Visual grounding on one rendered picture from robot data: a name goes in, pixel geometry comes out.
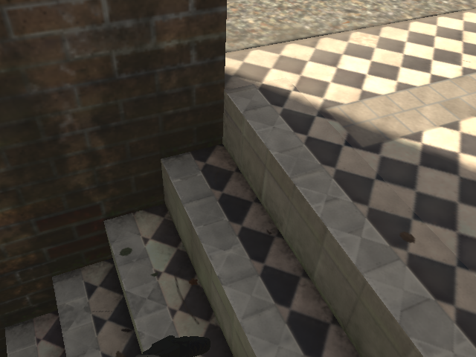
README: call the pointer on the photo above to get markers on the left robot hand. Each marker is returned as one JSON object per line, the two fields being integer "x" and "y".
{"x": 178, "y": 347}

